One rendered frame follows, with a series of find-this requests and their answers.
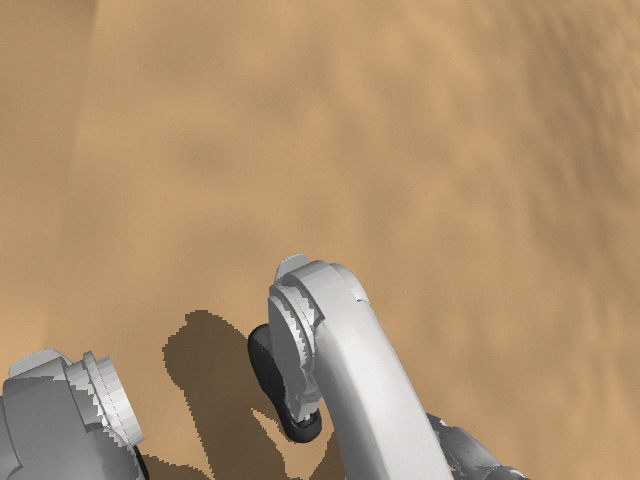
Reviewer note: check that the left robot foot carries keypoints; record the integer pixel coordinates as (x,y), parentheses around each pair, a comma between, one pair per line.
(141,463)

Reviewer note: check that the right robot foot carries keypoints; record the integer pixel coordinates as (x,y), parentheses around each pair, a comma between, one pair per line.
(271,382)

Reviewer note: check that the right robot hand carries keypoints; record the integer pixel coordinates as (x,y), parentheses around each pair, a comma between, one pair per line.
(463,452)

